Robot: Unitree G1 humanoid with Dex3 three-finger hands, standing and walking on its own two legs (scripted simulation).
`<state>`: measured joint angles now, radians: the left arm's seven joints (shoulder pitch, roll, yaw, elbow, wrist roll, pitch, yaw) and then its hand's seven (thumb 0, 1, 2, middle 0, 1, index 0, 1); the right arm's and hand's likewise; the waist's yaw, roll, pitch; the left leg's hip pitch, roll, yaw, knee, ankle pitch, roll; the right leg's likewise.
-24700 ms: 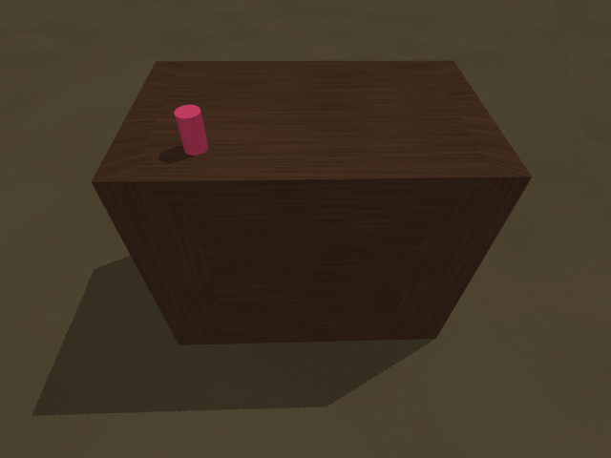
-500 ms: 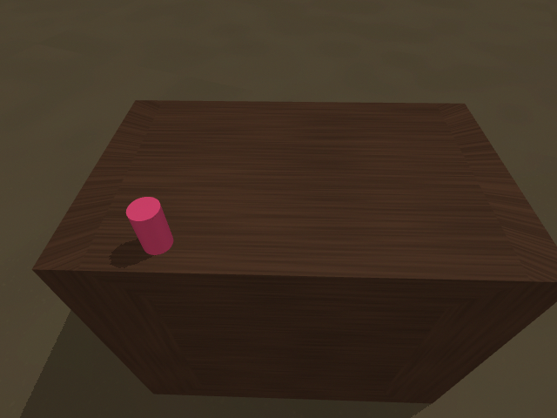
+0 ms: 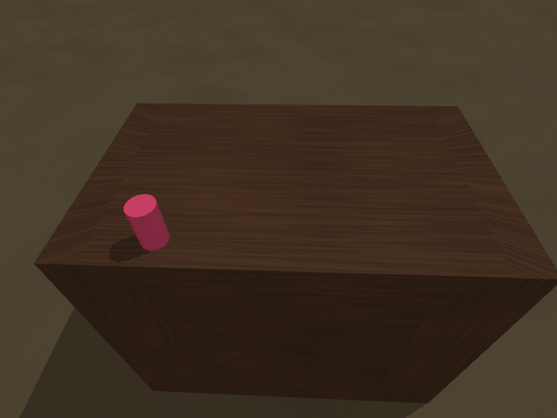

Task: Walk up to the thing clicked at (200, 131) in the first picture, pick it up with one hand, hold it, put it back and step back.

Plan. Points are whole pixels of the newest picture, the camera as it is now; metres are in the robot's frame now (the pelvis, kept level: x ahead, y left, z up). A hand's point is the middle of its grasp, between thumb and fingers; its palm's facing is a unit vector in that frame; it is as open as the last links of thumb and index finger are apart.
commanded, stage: home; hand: left
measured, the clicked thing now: (148, 223) +0.44 +0.24 +0.02
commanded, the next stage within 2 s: stand in 0.94 s
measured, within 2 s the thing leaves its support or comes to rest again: neither
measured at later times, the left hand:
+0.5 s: hand out of the picture +0.09 +0.26 -0.15, palm faces -0.01 -0.93 -0.36, open 17.4 cm
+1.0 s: hand out of the picture +0.10 +0.26 -0.15, palm faces -0.02 -0.93 -0.36, open 17.4 cm
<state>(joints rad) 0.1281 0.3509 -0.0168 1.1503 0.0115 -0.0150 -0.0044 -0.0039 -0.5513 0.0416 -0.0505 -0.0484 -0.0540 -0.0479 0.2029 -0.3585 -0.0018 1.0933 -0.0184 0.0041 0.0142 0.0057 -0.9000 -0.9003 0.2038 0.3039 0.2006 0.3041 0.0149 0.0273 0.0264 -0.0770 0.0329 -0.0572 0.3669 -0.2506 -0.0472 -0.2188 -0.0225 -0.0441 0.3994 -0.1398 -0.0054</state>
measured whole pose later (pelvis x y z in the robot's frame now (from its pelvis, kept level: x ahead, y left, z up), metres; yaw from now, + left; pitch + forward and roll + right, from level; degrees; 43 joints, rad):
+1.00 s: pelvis +0.02 +0.00 +0.00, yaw -1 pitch -2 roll +0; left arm 0.10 0.34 0.00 1.15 0.00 -0.01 -0.01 0.00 -0.52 0.06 -0.05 -0.06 -0.06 -0.05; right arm 0.16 -0.37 0.00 1.11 -0.01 0.00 0.00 0.01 -0.90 -0.90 0.20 0.30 0.20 0.30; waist 0.01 0.03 0.05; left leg -0.03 0.04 -0.04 0.31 -0.26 -0.05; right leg -0.19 -0.02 -0.03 0.38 -0.16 0.00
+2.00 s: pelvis +0.02 +0.00 +0.00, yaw -1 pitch -2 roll +0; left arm 0.10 0.34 0.01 1.14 0.00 0.00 -0.01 0.01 0.91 0.90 -0.20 -0.30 -0.20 -0.30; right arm 0.16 -0.36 0.00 1.11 -0.01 0.00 0.00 0.01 -0.90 -0.90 0.20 0.30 0.20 0.30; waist 0.01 0.02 0.05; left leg -0.02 0.04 -0.03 0.31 -0.26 -0.05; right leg -0.19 -0.01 -0.02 0.38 -0.16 0.00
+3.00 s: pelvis +0.02 +0.01 +0.00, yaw -2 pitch -2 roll +0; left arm 0.10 0.35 0.00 1.13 0.00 -0.01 -0.01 0.01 0.91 0.90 -0.20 -0.30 -0.20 -0.30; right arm 0.16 -0.35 -0.01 1.11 -0.01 0.00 0.01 0.01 -0.90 -0.90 0.20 0.30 0.20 0.30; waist 0.01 0.01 0.05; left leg -0.02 0.04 -0.02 0.31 -0.26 -0.04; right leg -0.19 -0.02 -0.01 0.37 -0.15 0.01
